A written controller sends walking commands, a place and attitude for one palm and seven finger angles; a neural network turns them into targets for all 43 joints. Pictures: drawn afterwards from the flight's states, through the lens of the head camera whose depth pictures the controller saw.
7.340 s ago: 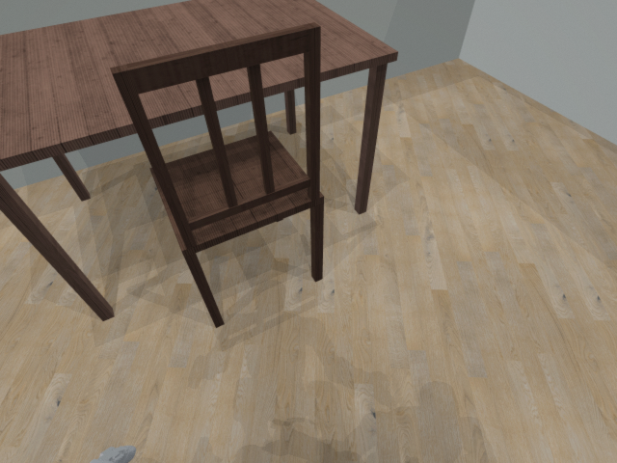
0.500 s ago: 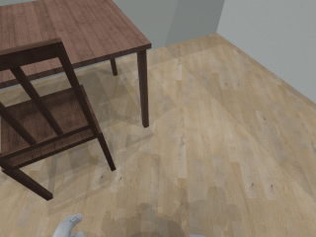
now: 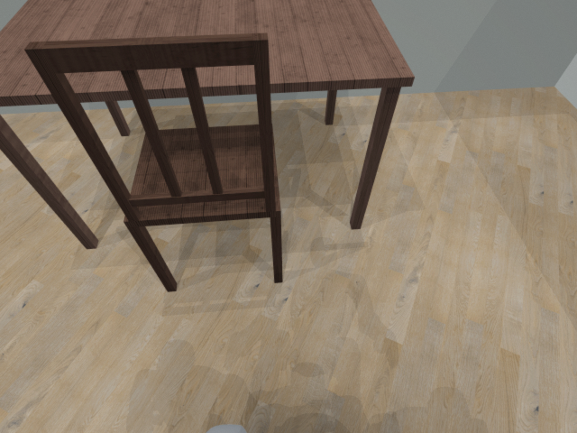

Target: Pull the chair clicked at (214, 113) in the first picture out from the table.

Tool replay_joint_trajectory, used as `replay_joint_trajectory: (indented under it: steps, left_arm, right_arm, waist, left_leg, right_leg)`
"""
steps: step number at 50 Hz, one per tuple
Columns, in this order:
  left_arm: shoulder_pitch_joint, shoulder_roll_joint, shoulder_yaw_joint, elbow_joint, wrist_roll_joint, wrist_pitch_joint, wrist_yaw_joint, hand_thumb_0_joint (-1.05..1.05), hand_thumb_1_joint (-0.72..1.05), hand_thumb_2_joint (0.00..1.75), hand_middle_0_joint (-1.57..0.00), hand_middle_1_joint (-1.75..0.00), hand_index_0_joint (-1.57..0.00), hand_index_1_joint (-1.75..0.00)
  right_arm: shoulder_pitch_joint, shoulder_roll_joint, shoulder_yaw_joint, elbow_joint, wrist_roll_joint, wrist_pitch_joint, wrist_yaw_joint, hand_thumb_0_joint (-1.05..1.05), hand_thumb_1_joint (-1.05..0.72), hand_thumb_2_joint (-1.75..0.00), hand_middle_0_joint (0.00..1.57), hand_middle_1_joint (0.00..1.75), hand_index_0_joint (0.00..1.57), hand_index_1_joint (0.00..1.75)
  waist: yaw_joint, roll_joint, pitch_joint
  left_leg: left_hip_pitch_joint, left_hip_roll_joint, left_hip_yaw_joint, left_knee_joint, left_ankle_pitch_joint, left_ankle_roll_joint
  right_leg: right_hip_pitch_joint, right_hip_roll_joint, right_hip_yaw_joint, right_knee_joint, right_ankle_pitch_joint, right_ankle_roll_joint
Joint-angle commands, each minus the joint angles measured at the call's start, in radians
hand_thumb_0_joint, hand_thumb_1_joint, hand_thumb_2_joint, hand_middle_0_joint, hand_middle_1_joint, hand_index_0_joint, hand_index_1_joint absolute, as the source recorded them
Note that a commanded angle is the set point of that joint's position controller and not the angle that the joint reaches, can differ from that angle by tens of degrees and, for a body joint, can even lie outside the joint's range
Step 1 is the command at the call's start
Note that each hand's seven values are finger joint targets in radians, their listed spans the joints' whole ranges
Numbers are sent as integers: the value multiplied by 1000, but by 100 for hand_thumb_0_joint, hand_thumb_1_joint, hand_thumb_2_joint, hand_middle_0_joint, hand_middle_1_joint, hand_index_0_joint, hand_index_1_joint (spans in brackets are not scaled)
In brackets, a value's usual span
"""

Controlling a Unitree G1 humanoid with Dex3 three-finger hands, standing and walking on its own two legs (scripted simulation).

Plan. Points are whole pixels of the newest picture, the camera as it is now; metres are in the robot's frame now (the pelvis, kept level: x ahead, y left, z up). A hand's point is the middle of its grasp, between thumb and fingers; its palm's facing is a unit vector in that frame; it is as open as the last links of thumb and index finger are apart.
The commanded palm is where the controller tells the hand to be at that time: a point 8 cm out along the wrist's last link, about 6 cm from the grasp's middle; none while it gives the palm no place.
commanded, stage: turn to face it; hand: left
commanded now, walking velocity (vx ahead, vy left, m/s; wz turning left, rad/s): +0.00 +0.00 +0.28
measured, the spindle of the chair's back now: (156, 142) +0.67 +0.35 -0.05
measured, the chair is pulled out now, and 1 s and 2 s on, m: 0.00 0.00 0.00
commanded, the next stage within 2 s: take the last steps up to it in 0.22 s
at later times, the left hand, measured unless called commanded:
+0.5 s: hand out of the picture +0.05 +0.21 -0.15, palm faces +0.12 -0.96 -0.26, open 7.4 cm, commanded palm none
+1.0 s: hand out of the picture +0.00 +0.15 -0.16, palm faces +0.29 -0.95 -0.14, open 7.4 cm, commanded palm none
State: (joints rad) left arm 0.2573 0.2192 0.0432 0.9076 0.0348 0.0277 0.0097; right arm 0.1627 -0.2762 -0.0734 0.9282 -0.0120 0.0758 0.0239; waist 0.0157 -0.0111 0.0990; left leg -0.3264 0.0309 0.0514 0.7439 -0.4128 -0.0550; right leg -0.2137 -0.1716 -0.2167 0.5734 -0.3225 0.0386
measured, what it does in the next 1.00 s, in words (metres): walks ahead: left foot, then right foot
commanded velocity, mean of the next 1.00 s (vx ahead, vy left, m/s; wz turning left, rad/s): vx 0.20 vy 0.00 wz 0.11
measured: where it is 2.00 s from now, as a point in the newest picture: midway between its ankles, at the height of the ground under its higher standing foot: (269, 431)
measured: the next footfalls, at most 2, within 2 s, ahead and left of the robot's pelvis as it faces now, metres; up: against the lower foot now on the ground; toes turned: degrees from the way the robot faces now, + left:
left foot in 0.04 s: +0.03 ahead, +0.13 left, +0.00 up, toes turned +5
right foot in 0.50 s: +0.04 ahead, -0.09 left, +0.00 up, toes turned +3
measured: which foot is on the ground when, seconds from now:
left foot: up 0.00-0.02, down 0.04-0.50, up 0.52-0.98, down 1.00-1.00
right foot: down 0.00-0.04, up 0.06-0.48, down 0.50-1.00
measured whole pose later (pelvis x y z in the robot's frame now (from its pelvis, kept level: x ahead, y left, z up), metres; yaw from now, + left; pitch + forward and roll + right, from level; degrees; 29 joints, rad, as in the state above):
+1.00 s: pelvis +0.15 +0.05 -0.01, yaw +10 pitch +1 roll +0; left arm 0.51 0.08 0.02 1.17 0.03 -0.05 0.01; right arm 0.16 -0.17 -0.03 1.04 -0.03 -0.03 0.02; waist 0.05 0.01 0.07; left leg -0.40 0.03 0.11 0.59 -0.20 0.04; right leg 0.04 -0.05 -0.12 0.45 -0.48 0.01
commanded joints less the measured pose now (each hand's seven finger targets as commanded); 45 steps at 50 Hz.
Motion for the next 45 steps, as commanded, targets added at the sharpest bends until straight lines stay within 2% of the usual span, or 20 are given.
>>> replay_joint_trajectory:
  steps: [1, 2, 3, 4, 5, 9, 12, 18, 20, 22, 23, 24, 25, 26, 28, 29, 31, 33, 40, 45]
  left_arm:
    - [20, 172, 55, -62, -26, -7, 13, 0, 90, 90, -20, -30, -20, -30]
    - [2, 96, 31, -95, -27, -4, 8, 0, 90, 90, -20, -30, -20, -30]
    - [-30, 118, 24, -99, -19, 8, 16, 0, 90, 90, -20, -30, -20, -30]
    - [-39, 112, 28, -86, -15, 11, 16, 0, 90, 90, -20, -30, -20, -30]
    - [-47, 107, 32, -61, -16, 13, 17, 0, 90, 90, -20, -30, -20, -30]
    - [-2, 118, 33, -7, -22, 9, 0, 0, 90, 90, -20, -30, -20, -30]
    - [-14, 107, 28, -5, -22, 12, 3, 0, 90, 90, -20, -30, -20, -30]
    - [-48, 74, 17, -17, -19, 5, 2, 0, 90, 90, -20, -30, -20, -30]
    - [-26, 58, 13, -8, -15, -8, -6, 0, 90, 90, -20, -30, -20, -30]
    - [51, 52, 11, 21, -12, -23, -11, 0, 90, 90, -20, -30, -20, -30]
    - [108, 74, 17, 43, -8, -32, -11, 0, 90, 90, -20, -30, -20, -30]
    - [181, 127, 30, 61, 5, -45, -5, 0, 90, 90, -20, -30, -20, -30]
    - [224, 206, 45, 61, 6, -48, 3, 0, 90, 90, -20, -30, -20, -30]
    - [221, 199, 40, 55, -8, -51, 9, 0, 90, 90, -20, -30, -20, -30]
    - [126, 139, 35, 53, -13, -72, 12, 0, 90, 90, -20, -30, -20, -30]
    - [95, 102, 24, 52, -14, -79, 9, 0, 90, 90, -20, -30, -20, -30]
    - [105, 57, 12, 64, -17, -92, 6, 0, 90, 90, -20, -30, -20, -30]
    - [154, 44, 6, 91, -19, -101, 6, 0, 90, 90, -20, -30, -20, -30]
    - [288, 29, 5, 178, -10, -116, 15, 0, 90, 90, -20, -30, -20, -30]
    - [306, 35, 6, 221, -6, -103, 22, 0, 90, 90, -20, -30, -20, -30]
  right_arm:
    - [114, -149, -26, -51, -6, -64, -11, 0, -90, -90, 20, 30, 20, 30]
    - [151, -242, -50, -49, -5, -66, -20, 0, -90, -90, 20, 30, 20, 30]
    - [181, -248, -46, -36, 0, -54, -25, 0, -90, -90, 20, 30, 20, 30]
    - [146, -208, -35, -39, -7, -57, -33, 0, -90, -90, 20, 30, 20, 30]
    - [99, -182, -28, -41, -10, -60, -44, 0, -90, -90, 20, 30, 20, 30]
    - [3, -122, -1, -64, -4, -66, -47, 0, -90, -90, 20, 30, 20, 30]
    - [33, -116, 1, -48, -4, -67, -47, 0, -90, -90, 20, 30, 20, 30]
    - [59, -104, 1, -27, -15, -63, -44, 0, -90, -90, 20, 30, 20, 30]
    - [67, -101, -1, -14, -19, -65, -42, 0, -90, -90, 20, 30, 20, 30]
    - [55, -87, 2, -4, -15, -67, -39, 0, -90, -90, 20, 30, 20, 30]
    - [48, -61, 6, 1, -10, -69, -37, 0, -90, -90, 20, 30, 20, 30]
    - [54, 1, 15, -6, -2, -73, -34, 0, -90, -90, 20, 30, 20, 30]
    - [16, 32, 24, -50, -2, -78, -27, 0, -90, -90, 20, 30, 20, 30]
    - [-30, -32, 8, -58, -17, -78, -18, 0, -90, -90, 20, 30, 20, 30]
    - [34, -26, -4, -8, -20, -73, -7, 0, -90, -90, 20, 30, 20, 30]
    - [61, -22, -4, 16, -21, -72, -2, 0, -90, -90, 20, 30, 20, 30]
    - [105, 17, -1, 48, -20, -71, 0, 0, -90, -90, 20, 30, 20, 30]
    - [106, 34, -1, 60, -17, -72, 1, 0, -90, -90, 20, 30, 20, 30]
    - [-16, 55, 12, 35, -14, -89, 1, 0, -90, -90, 20, 30, 20, 30]
    - [-82, 85, 30, 27, -9, -111, 4, 0, -90, -90, 20, 30, 20, 30]
  waist:
    - [-61, 58, -234]
    - [-79, 335, -229]
    - [-92, 252, -237]
    - [-76, 215, -199]
    - [-68, 289, -182]
    - [-20, 165, -131]
    - [-28, 122, -128]
    - [-44, 143, -114]
    - [-38, 154, -115]
    - [0, 131, -109]
    - [32, 58, -92]
    - [64, -139, -87]
    - [90, -333, -27]
    - [84, -179, 37]
    - [15, -162, 67]
    - [-7, -120, 89]
    - [-26, -85, 83]
    - [-19, -91, 75]
    - [24, -100, 27]
    - [37, -148, 28]
  left_leg:
    - [348, 121, -138, -392, 412, 68]
    - [434, 360, -427, -389, 852, 185]
    - [383, 388, -360, -352, 908, 242]
    - [338, 349, -318, -368, 867, 248]
    - [301, 295, -290, -367, 833, 237]
    - [227, 198, -185, -396, 734, 205]
    - [236, 201, -218, -425, 644, 216]
    - [175, 205, -306, -471, 290, 239]
    - [139, 190, -329, -482, 91, 232]
    - [23, 155, -316, -448, -82, 203]
    - [-96, 99, -279, -369, -163, 170]
    - [-248, -7, -168, -137, -177, 114]
    - [-399, -85, -56, 104, -183, 76]
    - [-401, -30, -111, 228, -127, 82]
    - [-364, 7, -117, 317, 16, 85]
    - [-341, 26, -106, 337, 83, 79]
    - [-307, 30, -77, 348, 183, 61]
    - [-311, 32, -57, 342, 239, 48]
    - [-382, 59, -4, 165, 221, 45]
    - [-227, 19, 56, -52, 163, 83]
  right_leg:
    - [-101, -72, 42, 210, 260, -12]
    - [-363, 46, 65, 394, -315, 52]
    - [-330, 31, 158, 477, -330, 29]
    - [-345, 27, 170, 521, -287, 27]
    - [-346, 31, 192, 549, -236, 32]
    - [-295, 56, 184, 546, -79, 36]
    - [-282, 69, 185, 469, -68, 40]
    - [-185, 105, 172, 247, -132, 21]
    - [-123, 128, 155, 142, -132, 7]
    - [48, 150, 138, -24, -44, -1]
    - [188, 139, 159, -141, -11, -8]
    - [288, -9, 354, -289, -207, -51]
    - [265, -238, 688, -462, -419, -152]
    - [132, -278, 722, -523, -494, -202]
    - [54, -211, 637, -523, -435, -177]
    - [28, -171, 530, -502, -325, -163]
    - [23, -101, 361, -476, -105, -144]
    - [60, -74, 286, -469, 41, -134]
    - [256, -98, 257, -393, 402, -184]
    - [254, -96, 214, -306, 637, -177]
